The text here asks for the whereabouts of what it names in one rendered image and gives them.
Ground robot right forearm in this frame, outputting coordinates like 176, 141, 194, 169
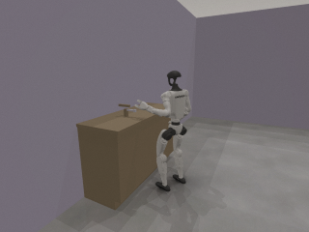
179, 111, 190, 120

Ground robot left foot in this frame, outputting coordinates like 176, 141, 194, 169
155, 182, 171, 191

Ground robot right upper arm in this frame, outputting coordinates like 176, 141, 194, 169
183, 89, 191, 113

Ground robot left hand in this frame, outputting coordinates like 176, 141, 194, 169
135, 100, 148, 110

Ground counter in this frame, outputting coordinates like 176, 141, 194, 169
76, 102, 174, 210

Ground robot left forearm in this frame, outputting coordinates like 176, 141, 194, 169
146, 105, 168, 117

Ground robot left upper arm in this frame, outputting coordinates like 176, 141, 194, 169
161, 91, 171, 118

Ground robot right thigh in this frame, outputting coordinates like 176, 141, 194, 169
173, 126, 187, 158

